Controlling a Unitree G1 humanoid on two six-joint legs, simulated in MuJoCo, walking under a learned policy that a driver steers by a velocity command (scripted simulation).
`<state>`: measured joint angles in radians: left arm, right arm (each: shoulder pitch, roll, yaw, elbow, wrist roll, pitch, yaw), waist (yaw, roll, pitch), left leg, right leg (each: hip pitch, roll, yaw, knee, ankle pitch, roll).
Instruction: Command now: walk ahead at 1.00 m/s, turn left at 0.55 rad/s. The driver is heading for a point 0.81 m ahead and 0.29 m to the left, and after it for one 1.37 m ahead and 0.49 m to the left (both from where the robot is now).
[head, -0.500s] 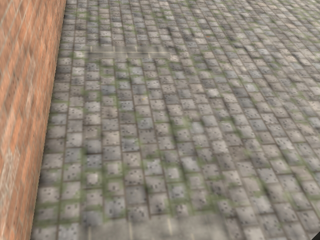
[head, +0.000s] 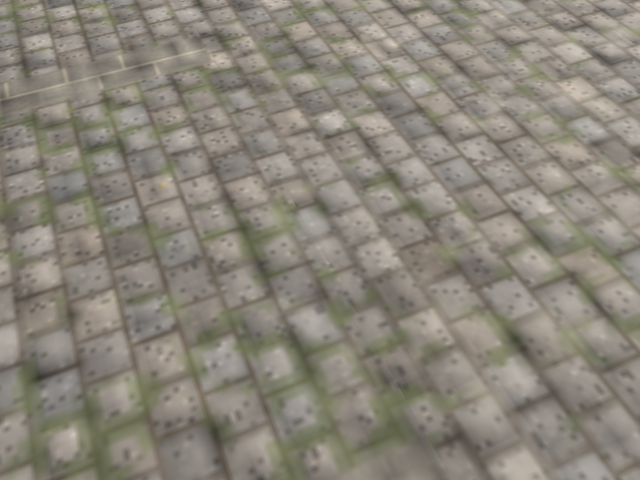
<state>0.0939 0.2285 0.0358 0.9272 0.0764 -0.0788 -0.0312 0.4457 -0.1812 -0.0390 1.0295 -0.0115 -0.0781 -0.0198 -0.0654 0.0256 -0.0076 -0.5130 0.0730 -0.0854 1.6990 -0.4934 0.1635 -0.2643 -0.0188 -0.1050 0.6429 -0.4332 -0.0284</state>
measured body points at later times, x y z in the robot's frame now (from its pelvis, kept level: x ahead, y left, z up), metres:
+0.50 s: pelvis +0.43 +0.04 +0.01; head +0.44 +0.05 +0.46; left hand +0.60 +0.31 -0.03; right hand +0.53 -0.20 -0.13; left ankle +0.37 +0.07 -0.72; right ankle +0.65 -0.08 -0.64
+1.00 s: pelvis +0.80 +0.18 +0.01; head +0.82 +0.20 +0.46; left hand +0.53 +0.27 -0.11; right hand +1.13 +0.24 -0.05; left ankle +0.83 +0.39 -0.66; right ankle +0.76 -0.01 -0.72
